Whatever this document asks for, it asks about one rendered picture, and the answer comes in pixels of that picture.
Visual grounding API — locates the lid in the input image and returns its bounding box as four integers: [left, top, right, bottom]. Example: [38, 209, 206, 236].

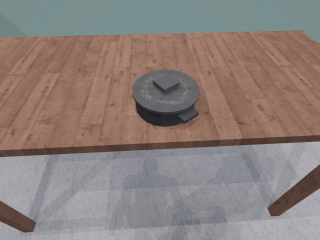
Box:
[132, 69, 200, 115]

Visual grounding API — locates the table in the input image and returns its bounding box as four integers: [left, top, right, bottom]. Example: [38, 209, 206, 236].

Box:
[0, 30, 320, 233]

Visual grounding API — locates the pot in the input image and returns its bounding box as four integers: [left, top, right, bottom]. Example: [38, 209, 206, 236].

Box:
[135, 102, 199, 127]

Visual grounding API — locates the knob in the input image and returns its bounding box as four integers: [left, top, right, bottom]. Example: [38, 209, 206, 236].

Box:
[153, 74, 180, 94]

